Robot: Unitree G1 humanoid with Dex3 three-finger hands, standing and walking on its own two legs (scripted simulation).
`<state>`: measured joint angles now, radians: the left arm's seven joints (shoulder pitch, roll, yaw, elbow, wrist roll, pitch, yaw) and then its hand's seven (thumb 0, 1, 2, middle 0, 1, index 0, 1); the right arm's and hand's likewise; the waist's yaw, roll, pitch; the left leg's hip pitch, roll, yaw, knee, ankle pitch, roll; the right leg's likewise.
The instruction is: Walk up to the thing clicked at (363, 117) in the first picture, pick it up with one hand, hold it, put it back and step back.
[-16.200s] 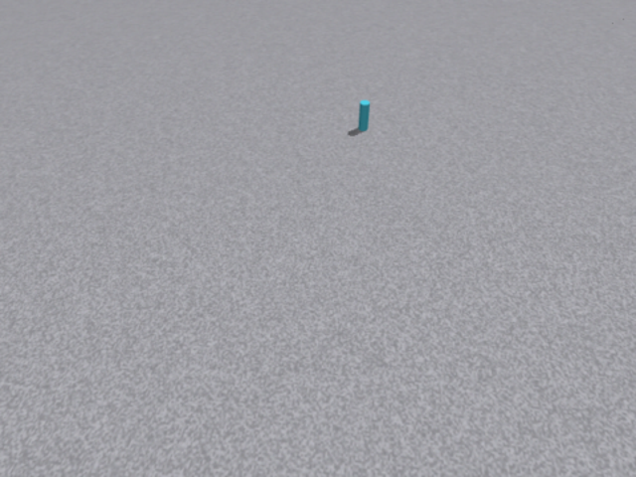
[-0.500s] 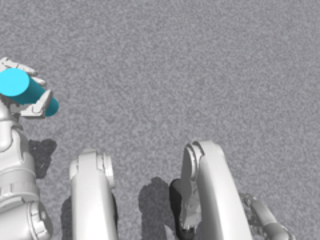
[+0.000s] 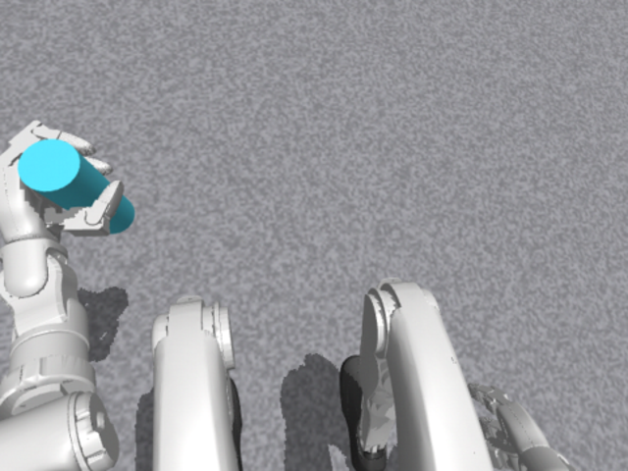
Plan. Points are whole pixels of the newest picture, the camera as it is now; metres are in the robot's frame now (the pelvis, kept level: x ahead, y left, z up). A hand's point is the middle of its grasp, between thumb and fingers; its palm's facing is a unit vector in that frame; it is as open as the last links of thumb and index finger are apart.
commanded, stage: settle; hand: left
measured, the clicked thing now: (87, 194) +0.45 +0.27 -0.06
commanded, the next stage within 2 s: lift in 0.02 s
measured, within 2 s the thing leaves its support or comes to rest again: neither
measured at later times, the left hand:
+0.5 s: hand (65, 175) +0.44 +0.26 +0.02, palm faces +0.20 -0.98 -0.04, open 7.9 cm
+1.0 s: hand out of the picture +0.40 +0.24 +0.18, palm faces +0.20 -0.98 -0.03, open 7.8 cm
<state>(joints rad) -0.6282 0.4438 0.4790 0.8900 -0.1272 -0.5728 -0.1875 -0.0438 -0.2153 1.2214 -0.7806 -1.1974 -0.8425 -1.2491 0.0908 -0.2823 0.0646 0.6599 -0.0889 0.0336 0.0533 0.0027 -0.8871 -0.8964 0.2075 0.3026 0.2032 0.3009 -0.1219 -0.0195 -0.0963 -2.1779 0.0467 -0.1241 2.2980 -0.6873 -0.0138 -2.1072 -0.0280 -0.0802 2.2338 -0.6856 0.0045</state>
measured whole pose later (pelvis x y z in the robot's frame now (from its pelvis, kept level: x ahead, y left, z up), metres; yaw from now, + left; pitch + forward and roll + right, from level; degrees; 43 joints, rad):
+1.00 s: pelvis +0.03 +0.00 +0.16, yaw +3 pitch +30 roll -4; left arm -0.27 0.29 0.28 0.33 -0.20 -0.30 -0.10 -0.04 -0.20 1.21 -0.79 -1.18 -0.85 -1.23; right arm 0.13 -0.24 0.00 0.60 0.03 -0.01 -0.03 0.01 -0.89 -0.89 0.21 0.30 0.20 0.30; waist -0.04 0.02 -0.18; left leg -1.66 0.06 -0.07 1.80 -0.66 -0.01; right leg -1.61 -0.03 -0.07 1.74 -0.66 0.01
